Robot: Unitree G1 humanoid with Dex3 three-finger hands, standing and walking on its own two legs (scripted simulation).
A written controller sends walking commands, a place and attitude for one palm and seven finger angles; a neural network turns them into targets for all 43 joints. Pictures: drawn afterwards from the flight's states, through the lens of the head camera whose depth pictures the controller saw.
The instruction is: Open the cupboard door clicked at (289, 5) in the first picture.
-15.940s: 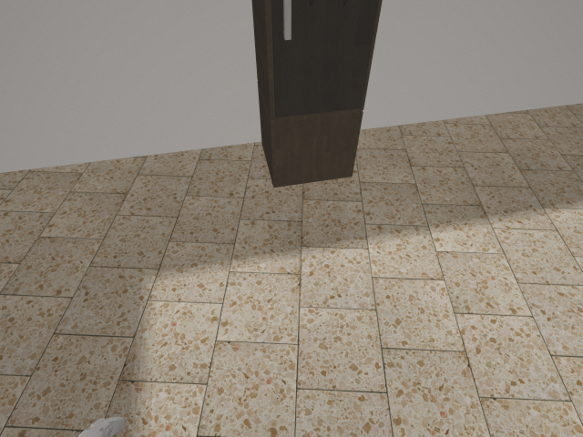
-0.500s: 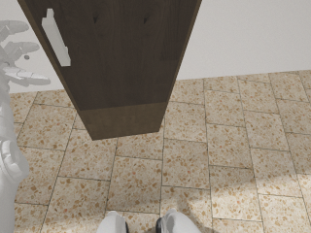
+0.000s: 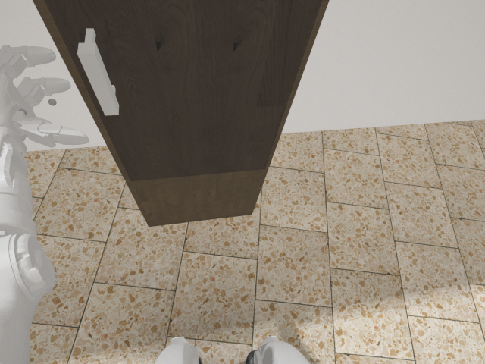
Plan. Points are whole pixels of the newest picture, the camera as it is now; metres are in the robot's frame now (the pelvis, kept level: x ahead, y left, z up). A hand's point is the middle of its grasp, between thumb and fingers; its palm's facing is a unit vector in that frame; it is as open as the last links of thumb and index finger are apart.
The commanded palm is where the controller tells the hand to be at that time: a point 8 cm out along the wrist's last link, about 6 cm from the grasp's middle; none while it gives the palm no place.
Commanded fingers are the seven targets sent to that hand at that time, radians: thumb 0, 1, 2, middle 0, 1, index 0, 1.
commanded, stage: move the hooked fingers beside the handle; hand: left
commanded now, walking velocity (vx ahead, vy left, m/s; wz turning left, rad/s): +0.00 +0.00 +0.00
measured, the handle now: (101, 74) +0.56 +0.20 +0.10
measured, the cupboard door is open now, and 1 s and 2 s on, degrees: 0 0 0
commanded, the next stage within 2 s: slide the fingers in behind the handle in 0.58 s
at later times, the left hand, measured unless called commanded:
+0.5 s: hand (60, 100) +0.50 +0.25 +0.10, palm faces +0.06 -1.00 -0.01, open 14.0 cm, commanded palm +0.48 +0.29 +0.09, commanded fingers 0.00 -0.50 0.30 -0.30 -1.20 -0.30 -1.20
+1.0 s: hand (72, 101) +0.50 +0.23 +0.10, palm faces +0.07 -1.00 +0.00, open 14.0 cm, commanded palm +0.48 +0.27 +0.09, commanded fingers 0.00 -0.50 0.30 -0.30 -1.20 -0.30 -1.20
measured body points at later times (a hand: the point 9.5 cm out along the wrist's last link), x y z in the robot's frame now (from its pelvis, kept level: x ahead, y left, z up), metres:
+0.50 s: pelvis -0.02 +0.00 -0.01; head +0.11 +0.03 +0.42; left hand +0.49 +0.30 +0.10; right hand -0.04 -0.27 -0.11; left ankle +0.00 +0.09 -0.69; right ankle -0.02 -0.13 -0.69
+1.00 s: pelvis -0.01 +0.00 +0.00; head +0.11 +0.03 +0.43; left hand +0.49 +0.29 +0.10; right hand -0.02 -0.27 -0.11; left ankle +0.00 +0.09 -0.69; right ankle -0.02 -0.13 -0.69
